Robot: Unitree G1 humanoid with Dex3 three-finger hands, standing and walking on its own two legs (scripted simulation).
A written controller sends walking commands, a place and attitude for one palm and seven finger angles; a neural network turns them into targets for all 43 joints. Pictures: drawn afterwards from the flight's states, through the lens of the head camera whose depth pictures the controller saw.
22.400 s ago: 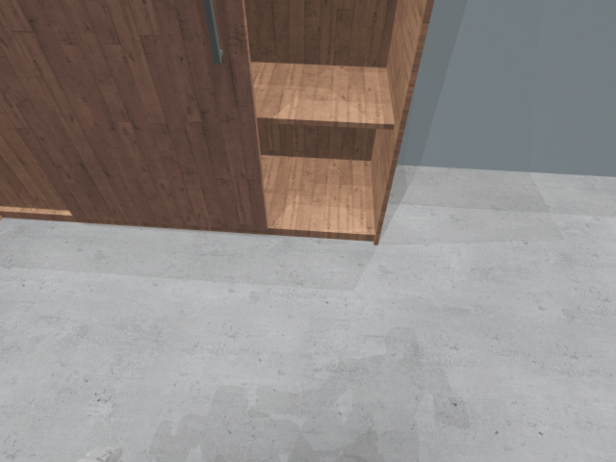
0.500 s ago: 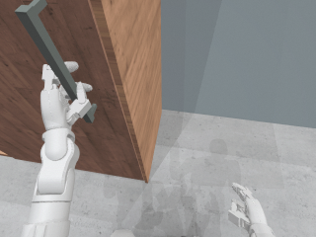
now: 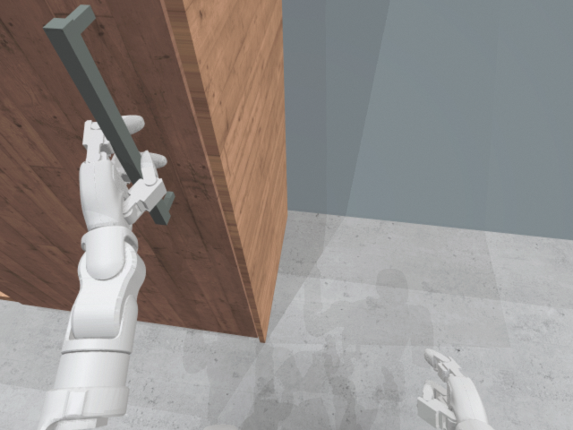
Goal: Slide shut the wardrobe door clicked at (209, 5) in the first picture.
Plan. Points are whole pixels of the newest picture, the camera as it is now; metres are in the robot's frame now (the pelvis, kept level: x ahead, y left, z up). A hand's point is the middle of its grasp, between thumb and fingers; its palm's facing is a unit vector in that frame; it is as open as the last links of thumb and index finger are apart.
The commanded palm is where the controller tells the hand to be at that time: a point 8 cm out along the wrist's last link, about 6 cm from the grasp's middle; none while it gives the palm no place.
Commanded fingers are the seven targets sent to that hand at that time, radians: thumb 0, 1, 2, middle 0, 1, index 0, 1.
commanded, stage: step sideways, sliding the door along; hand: left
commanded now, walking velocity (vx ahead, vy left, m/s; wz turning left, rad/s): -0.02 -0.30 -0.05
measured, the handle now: (131, 139) +0.40 +0.25 +0.18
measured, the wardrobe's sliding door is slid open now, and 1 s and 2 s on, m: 0.00 0.00 0.00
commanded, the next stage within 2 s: stop walking and hold the door there in 0.36 s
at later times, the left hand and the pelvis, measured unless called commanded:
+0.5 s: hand (156, 184) +0.35 +0.21 +0.15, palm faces +0.35 -0.93 -0.11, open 6.5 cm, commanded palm +0.31 +0.24 +0.15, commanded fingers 0.00 0.90 0.90 -0.45 -1.40 -0.45 -1.40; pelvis +0.00 +0.00 +0.00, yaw -1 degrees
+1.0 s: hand (148, 185) +0.35 +0.22 +0.15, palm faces +0.24 -0.96 -0.13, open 6.3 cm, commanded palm +0.31 +0.23 +0.15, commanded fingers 0.00 0.90 0.90 -0.45 -1.40 -0.45 -1.40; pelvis -0.01 +0.06 +0.01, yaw -4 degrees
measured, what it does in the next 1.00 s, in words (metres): shifts its weight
